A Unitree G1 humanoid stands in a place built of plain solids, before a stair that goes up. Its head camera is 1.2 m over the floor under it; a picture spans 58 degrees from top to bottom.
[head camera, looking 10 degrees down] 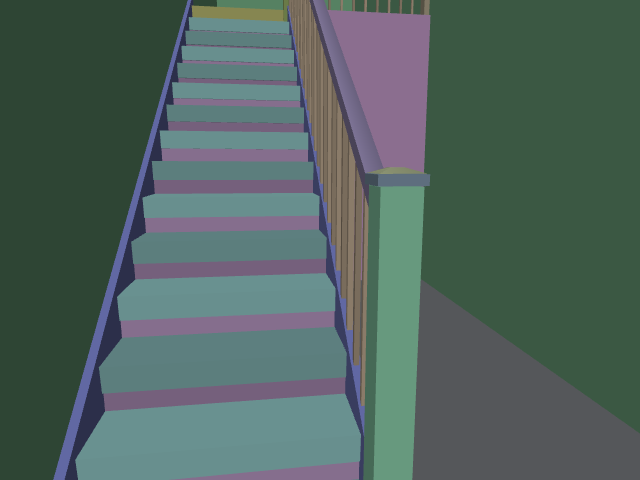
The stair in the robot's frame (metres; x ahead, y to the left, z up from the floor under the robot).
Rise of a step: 0.17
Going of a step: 0.24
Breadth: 0.86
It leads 8 degrees to the left of straight ahead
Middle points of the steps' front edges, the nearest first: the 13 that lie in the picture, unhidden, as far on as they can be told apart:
1.20 0.29 0.34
1.44 0.33 0.52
1.68 0.36 0.69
1.91 0.39 0.86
2.15 0.43 1.04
2.38 0.46 1.21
2.62 0.50 1.39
2.86 0.53 1.56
3.09 0.56 1.73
3.33 0.60 1.91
3.57 0.63 2.08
3.80 0.66 2.26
4.04 0.70 2.44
